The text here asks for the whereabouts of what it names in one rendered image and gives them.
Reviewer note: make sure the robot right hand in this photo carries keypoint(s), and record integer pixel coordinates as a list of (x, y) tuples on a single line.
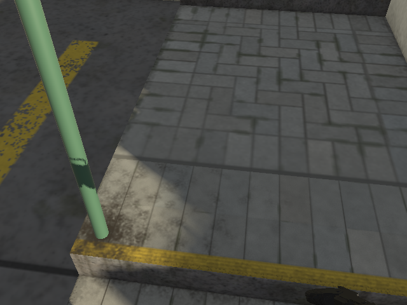
[(335, 296)]

